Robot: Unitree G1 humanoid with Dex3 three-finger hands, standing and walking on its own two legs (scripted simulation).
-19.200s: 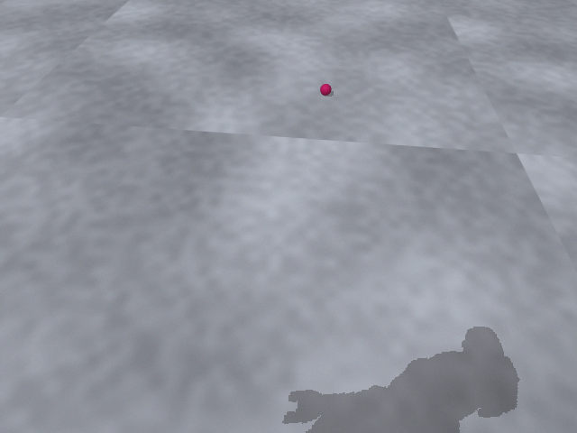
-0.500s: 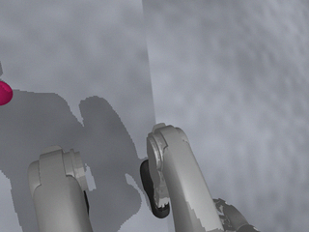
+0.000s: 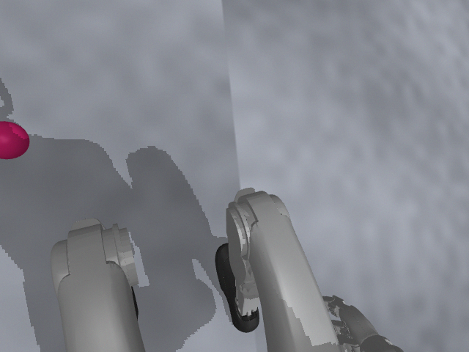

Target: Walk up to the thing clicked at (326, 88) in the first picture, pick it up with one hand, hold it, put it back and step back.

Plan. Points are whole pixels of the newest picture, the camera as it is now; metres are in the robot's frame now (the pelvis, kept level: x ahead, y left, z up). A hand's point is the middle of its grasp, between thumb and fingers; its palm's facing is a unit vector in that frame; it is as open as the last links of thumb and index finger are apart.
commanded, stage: approach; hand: left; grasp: from above
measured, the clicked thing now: (6, 140) +0.49 +0.33 -0.29
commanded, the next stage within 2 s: close in in 0.52 s
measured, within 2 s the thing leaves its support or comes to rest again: neither
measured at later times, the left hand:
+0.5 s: hand out of the picture +0.50 +0.31 -0.19, palm faces -0.41 -0.08 -0.91, open 14.0 cm
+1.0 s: hand out of the picture +0.47 +0.33 -0.20, palm faces -0.44 -0.09 -0.89, open 13.8 cm
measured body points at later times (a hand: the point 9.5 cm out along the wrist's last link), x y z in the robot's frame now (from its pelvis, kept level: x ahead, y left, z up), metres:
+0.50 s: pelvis +0.00 +0.00 +0.00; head +0.26 +0.08 +0.35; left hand +0.51 +0.31 -0.13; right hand +0.01 -0.26 -0.08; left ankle +0.07 +0.13 -0.29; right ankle +0.10 -0.13 -0.29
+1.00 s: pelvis +0.00 +0.00 -0.01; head +0.25 +0.11 +0.35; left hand +0.49 +0.33 -0.15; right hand +0.08 -0.27 -0.08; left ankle +0.07 +0.13 -0.29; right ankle +0.10 -0.13 -0.29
